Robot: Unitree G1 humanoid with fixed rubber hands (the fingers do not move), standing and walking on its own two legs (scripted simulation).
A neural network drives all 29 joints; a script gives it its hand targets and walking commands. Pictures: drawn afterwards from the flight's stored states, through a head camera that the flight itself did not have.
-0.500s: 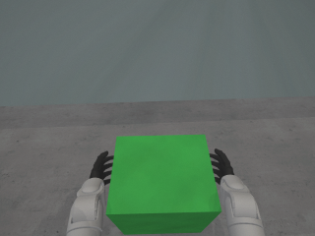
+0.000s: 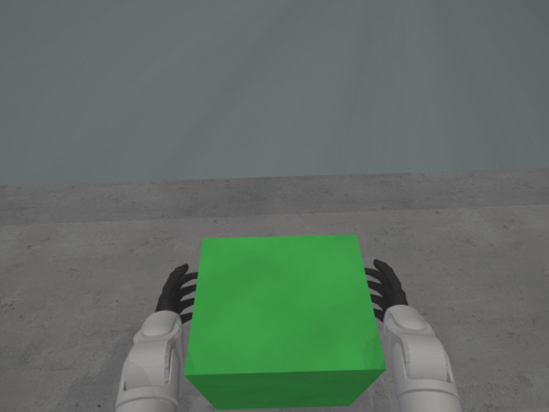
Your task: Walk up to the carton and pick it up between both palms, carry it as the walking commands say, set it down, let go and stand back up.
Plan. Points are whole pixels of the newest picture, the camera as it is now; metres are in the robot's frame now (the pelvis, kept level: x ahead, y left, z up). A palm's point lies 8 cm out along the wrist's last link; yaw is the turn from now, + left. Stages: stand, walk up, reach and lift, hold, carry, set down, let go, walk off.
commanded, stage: carry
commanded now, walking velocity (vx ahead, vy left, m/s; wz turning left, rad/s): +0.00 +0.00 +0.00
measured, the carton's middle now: (281, 328) +0.28 +0.00 -0.06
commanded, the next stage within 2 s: none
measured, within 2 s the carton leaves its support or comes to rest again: neither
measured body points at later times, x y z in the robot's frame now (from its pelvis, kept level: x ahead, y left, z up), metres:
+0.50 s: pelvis +0.00 +0.00 +0.00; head -0.02 +0.00 +0.45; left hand +0.28 +0.17 +0.02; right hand +0.28 -0.17 +0.02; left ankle +0.04 +0.04 -0.74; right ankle +0.00 -0.12 -0.74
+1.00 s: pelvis +0.00 -0.09 +0.00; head -0.02 -0.10 +0.45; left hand +0.22 +0.12 +0.08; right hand +0.29 -0.21 +0.08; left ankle +0.00 +0.02 -0.70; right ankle -0.01 -0.21 -0.74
